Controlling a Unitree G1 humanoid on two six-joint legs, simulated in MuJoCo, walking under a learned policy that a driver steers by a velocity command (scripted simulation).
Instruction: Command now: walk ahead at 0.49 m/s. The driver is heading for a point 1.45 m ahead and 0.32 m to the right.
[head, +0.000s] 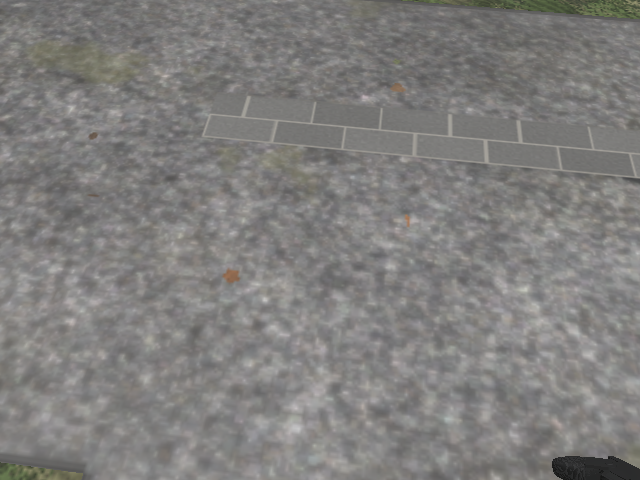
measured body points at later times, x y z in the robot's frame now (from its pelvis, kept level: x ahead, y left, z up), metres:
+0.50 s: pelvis +0.28 -0.04 +0.00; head +0.32 -0.06 +0.45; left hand +0.50 +0.19 -0.07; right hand +0.30 -0.33 -0.13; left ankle +0.11 +0.09 -0.69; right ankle +0.40 -0.14 -0.72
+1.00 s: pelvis +0.56 -0.02 +0.01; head +0.59 -0.02 +0.45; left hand +0.55 +0.26 -0.12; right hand +0.80 -0.24 -0.07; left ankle +0.70 +0.09 -0.72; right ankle +0.40 -0.14 -0.72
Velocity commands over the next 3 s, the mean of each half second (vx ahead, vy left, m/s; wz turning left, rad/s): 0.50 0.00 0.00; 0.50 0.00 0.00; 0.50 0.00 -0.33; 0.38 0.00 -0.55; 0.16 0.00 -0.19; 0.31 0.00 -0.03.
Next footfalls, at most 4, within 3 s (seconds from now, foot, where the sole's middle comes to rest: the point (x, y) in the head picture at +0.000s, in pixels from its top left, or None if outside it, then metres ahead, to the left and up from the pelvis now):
0.46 right None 0.43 -0.14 -0.76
1.02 left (304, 342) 0.74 0.09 -0.76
1.56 right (417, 251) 1.00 -0.18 -0.76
2.00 left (386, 164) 1.30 -0.11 -0.76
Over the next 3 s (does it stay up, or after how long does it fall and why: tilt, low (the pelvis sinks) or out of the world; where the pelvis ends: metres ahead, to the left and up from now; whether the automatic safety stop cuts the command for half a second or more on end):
stays up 1.34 -0.22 0.02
